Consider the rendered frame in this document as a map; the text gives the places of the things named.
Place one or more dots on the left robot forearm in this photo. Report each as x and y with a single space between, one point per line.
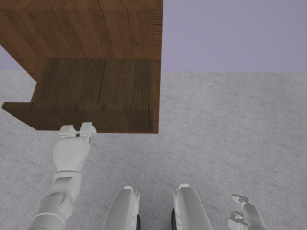
58 205

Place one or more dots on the robot right hand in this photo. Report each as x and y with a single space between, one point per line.
250 215

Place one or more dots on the left robot thigh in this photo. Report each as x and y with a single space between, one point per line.
124 207

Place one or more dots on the left robot shin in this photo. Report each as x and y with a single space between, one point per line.
134 219

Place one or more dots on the robot left hand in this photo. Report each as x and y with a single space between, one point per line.
71 151

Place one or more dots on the cabinet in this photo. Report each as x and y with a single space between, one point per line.
33 30

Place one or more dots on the drawer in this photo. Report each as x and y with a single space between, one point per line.
115 94

